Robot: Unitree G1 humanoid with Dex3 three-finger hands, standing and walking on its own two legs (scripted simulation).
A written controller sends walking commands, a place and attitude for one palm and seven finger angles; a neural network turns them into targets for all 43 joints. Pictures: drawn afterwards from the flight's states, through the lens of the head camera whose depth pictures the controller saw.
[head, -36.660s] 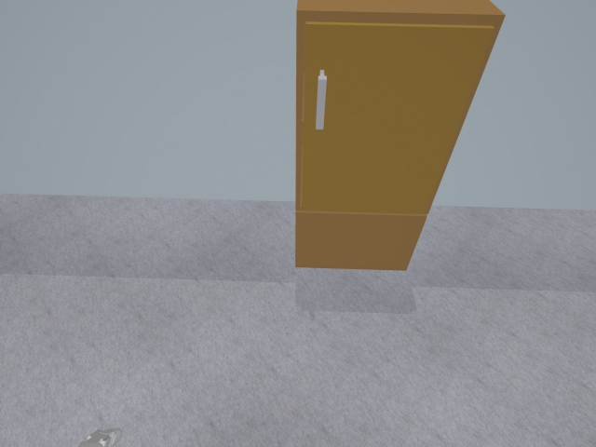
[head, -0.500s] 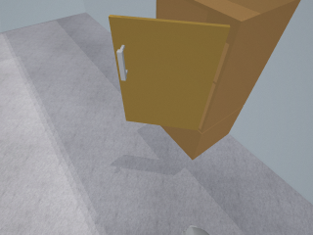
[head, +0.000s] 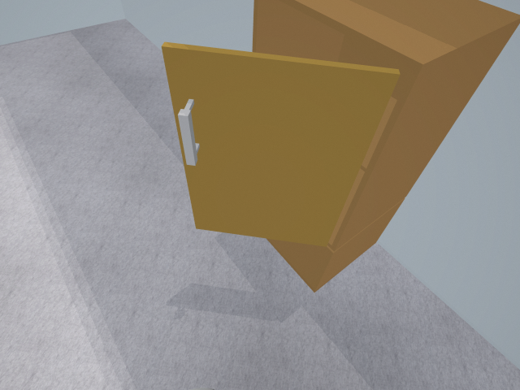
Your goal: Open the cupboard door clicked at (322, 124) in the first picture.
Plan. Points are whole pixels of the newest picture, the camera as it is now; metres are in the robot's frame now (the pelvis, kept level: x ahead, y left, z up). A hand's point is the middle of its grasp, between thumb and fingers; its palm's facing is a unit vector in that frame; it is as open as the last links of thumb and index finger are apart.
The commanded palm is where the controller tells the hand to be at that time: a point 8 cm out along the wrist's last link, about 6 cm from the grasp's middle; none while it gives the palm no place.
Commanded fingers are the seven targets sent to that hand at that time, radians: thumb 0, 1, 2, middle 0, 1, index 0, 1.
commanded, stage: come to a stop and stand still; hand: left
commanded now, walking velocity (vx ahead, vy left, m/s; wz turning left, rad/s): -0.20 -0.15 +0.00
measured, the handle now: (191, 133) +0.59 +0.19 +0.03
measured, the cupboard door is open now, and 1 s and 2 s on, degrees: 45 45 45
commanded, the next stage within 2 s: look again from close up in 0.84 s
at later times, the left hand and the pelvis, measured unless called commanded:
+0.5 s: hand out of the picture -0.01 +0.14 -0.17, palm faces +0.03 -0.97 -0.23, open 7.3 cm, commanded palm none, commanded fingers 0.00 0.90 0.90 -0.20 -0.30 -0.20 -0.30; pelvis -0.05 -0.04 -0.01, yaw +0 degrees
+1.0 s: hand out of the picture -0.06 +0.13 -0.17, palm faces +0.01 -0.98 -0.17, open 7.3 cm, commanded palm none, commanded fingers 0.00 0.90 0.90 -0.20 -0.30 -0.20 -0.30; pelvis -0.06 -0.04 +0.01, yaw +0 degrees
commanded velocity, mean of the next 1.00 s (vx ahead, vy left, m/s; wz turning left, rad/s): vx -0.01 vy -0.02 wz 0.00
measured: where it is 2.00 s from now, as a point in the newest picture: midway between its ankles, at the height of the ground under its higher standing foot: outside the picture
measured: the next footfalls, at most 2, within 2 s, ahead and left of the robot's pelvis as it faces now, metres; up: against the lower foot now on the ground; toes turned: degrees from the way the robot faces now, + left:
right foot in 0.30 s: -0.02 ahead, -0.14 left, +0.00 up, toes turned -2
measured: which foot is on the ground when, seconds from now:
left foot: down 0.00-1.00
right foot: up 0.00-0.28, down 0.30-1.00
